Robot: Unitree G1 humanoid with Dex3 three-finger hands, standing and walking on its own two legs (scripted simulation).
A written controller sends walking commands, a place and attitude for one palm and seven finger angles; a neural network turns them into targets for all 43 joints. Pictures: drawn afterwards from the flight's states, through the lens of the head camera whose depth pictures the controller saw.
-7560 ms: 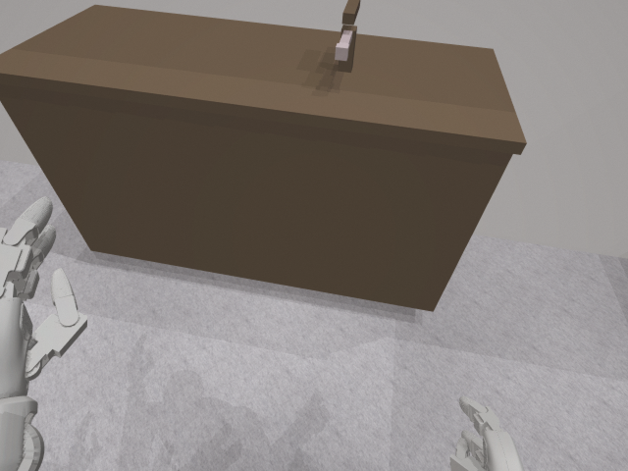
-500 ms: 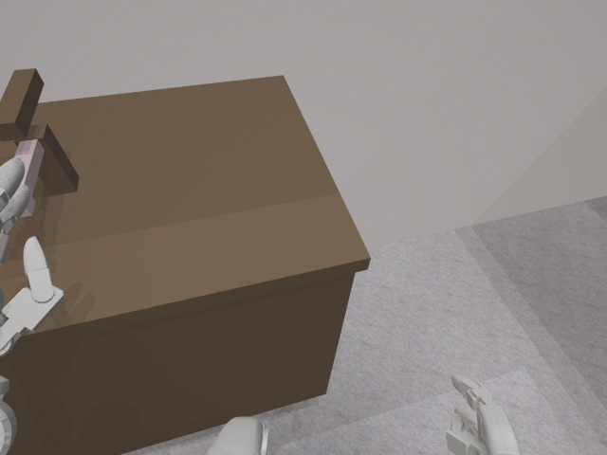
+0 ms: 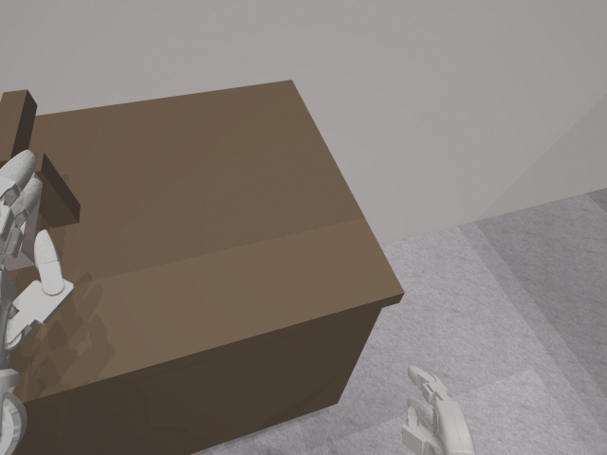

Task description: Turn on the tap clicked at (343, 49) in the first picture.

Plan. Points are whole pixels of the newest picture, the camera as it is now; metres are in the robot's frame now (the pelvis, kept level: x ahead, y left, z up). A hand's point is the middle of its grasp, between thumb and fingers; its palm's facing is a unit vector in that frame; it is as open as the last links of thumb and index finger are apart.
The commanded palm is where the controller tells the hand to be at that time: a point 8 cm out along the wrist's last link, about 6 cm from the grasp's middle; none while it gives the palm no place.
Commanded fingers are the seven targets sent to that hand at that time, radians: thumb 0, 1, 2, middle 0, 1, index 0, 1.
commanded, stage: come to a stop and stand still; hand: left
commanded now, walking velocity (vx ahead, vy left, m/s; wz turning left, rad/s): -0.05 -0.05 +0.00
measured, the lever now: (15, 252) +0.29 +0.34 +0.13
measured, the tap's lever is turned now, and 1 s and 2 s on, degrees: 0 0 0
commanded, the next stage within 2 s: none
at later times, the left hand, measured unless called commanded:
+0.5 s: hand (52, 388) +0.16 +0.24 +0.13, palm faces +0.23 -0.91 -0.34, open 7.4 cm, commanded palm +0.11 +0.29 +0.18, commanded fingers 0.00 0.90 0.90 -0.20 -0.30 -0.20 -0.30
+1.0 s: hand out of the picture +0.14 +0.34 +0.18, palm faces +0.37 -0.85 -0.37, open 7.4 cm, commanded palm +0.08 +0.37 +0.18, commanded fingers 0.00 0.90 0.90 -0.20 -0.30 -0.20 -0.30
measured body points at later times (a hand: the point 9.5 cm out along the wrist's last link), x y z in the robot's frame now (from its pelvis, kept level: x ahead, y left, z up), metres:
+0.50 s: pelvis -0.06 +0.02 +0.00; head -0.05 +0.05 +0.44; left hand +0.14 +0.28 +0.15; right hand +0.09 -0.25 -0.06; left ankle +0.02 +0.12 -0.74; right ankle -0.01 -0.10 -0.73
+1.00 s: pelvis -0.09 +0.09 +0.00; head -0.06 +0.12 +0.45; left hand +0.12 +0.38 +0.20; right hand +0.08 -0.12 -0.07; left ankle +0.02 +0.12 -0.73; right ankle -0.10 -0.01 -0.73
